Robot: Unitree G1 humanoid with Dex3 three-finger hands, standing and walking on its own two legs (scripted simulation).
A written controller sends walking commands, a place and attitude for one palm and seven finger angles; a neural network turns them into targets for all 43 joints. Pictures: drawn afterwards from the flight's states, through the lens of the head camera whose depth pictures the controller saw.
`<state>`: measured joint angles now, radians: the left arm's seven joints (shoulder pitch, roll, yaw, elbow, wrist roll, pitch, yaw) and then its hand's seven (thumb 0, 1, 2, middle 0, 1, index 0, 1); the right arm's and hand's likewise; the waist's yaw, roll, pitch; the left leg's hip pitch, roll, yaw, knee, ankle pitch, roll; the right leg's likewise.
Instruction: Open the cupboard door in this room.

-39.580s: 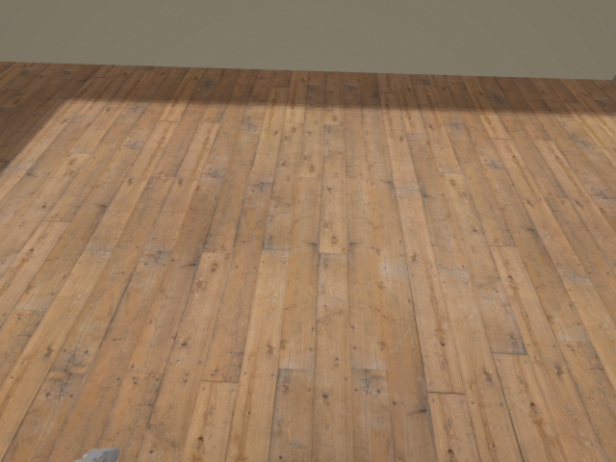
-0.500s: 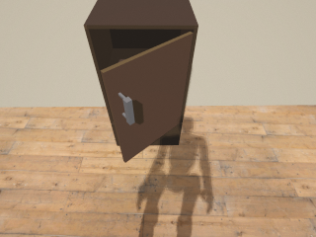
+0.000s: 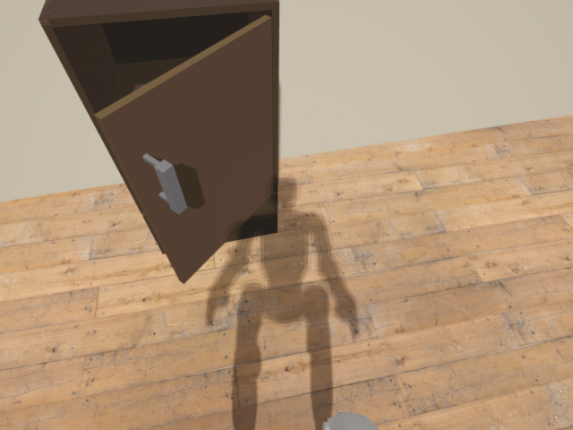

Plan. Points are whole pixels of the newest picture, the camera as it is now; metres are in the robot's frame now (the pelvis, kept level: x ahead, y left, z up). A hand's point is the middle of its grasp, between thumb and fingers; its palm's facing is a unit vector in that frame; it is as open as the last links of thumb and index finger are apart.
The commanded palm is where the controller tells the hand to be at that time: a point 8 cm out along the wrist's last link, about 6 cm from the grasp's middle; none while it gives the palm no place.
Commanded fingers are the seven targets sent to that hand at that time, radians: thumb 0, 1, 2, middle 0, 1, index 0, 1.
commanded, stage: walk to a spot facing it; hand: left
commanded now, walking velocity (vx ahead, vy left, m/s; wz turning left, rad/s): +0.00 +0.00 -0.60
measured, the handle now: (164, 183) +0.53 +0.28 -0.05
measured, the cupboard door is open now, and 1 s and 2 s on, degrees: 41 41 41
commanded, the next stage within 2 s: none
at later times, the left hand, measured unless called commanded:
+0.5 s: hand out of the picture +0.13 +0.13 -0.18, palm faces -0.26 -0.94 -0.21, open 7.4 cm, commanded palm none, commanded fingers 0.00 0.90 0.90 -0.20 -0.30 -0.20 -0.30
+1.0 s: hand (283, 385) +0.20 +0.02 -0.15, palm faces -0.56 -0.78 -0.29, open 7.4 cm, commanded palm none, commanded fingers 0.00 0.90 0.90 -0.20 -0.30 -0.20 -0.30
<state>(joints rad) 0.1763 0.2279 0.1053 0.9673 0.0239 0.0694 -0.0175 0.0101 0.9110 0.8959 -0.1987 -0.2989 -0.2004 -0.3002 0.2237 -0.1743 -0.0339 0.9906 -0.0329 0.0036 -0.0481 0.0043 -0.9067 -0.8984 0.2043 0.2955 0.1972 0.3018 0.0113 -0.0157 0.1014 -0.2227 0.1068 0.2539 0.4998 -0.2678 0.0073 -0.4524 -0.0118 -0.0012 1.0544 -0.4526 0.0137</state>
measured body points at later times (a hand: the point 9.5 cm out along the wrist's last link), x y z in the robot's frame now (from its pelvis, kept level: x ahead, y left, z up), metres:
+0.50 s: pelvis +0.00 -0.04 -0.01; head +0.06 -0.05 +0.44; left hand +0.14 +0.17 -0.16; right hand +0.05 -0.33 -0.13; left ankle +0.04 +0.08 -0.73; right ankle +0.01 -0.16 -0.74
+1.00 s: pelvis +0.00 -0.09 +0.00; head +0.04 -0.14 +0.44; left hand +0.23 +0.06 -0.13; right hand -0.12 -0.34 -0.16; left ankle +0.05 +0.05 -0.66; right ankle -0.04 -0.17 -0.74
